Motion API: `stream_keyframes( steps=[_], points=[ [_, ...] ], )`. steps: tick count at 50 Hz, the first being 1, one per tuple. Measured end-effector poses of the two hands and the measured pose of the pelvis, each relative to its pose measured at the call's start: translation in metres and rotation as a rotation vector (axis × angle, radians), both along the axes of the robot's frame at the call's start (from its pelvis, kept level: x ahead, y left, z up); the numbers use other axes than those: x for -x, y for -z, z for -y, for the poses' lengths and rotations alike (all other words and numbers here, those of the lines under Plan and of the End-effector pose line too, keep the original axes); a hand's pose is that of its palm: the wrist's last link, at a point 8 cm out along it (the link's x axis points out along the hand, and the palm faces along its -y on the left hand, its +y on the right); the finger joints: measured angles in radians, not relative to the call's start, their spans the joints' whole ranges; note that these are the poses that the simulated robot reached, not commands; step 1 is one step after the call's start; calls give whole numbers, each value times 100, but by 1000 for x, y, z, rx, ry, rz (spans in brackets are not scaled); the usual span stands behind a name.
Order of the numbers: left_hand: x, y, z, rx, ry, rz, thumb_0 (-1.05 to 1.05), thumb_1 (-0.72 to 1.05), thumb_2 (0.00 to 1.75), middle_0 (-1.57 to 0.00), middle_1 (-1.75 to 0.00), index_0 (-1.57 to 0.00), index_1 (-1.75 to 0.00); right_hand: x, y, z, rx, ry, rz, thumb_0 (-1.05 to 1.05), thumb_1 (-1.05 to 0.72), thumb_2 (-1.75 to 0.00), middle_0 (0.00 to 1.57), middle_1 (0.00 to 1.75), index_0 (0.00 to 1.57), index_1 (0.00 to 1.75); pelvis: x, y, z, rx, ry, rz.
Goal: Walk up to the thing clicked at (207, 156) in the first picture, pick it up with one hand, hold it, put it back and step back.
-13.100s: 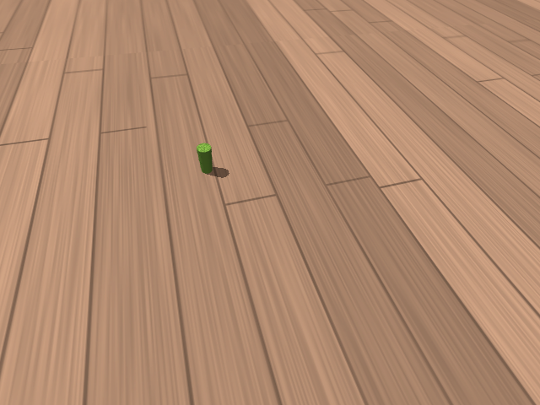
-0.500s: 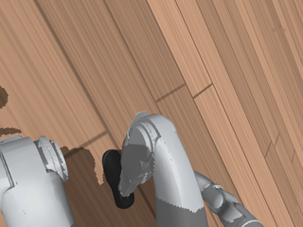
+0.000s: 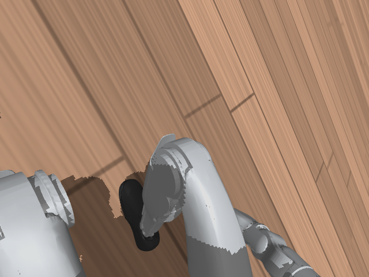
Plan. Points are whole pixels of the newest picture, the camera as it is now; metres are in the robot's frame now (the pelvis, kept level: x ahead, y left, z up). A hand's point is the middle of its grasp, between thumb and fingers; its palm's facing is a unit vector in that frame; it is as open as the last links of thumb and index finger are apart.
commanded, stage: close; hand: left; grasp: from the side
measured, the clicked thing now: out of the picture +0.46 +0.31 -0.21
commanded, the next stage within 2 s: settle in 0.08 s
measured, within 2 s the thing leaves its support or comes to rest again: leaves its support in 0.30 s
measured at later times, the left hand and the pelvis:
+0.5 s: hand out of the picture +0.46 +0.31 -0.17, palm faces +0.43 -0.90 +0.01, open 9.6 cm; pelvis +0.00 +0.00 +0.00, yaw +0 degrees
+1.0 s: hand out of the picture +0.43 +0.35 -0.05, palm faces +0.40 -0.92 -0.03, open 9.7 cm; pelvis +0.01 -0.01 +0.03, yaw +5 degrees
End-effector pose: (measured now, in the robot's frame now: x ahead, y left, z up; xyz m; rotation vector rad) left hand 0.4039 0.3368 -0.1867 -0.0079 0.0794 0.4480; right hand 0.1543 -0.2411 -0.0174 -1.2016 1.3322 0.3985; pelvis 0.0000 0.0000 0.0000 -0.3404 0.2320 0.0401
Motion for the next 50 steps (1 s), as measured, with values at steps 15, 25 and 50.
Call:
stream_keyframes(
  steps=[15, 25, 50],
  points=[
    [-6, -3, -2, -5, -9, 2, -5, -21, 88, -68, -98, -72, -98, 6, 1, 6, 5, 17, -15, 0, -89, -89, 21, 30, 21, 30, 0, -1, 3, -8, 4, -7],
    [-12, -20, -10, -7, 1, 56, -5, -26, 96, -67, -103, -71, -103, 3, 0, 5, -1, 49, 1, 0, -91, -90, 21, 30, 21, 30, -1, -4, 2, -7, -2, -23],
    [14, -140, -53, -57, 36, 83, -5, -32, 105, -69, -104, -73, -105, -23, 8, 1, -205, 265, 154, 0, -90, -89, 21, 30, 21, 30, -8, -29, 6, -68, -57, -187]
  ],
)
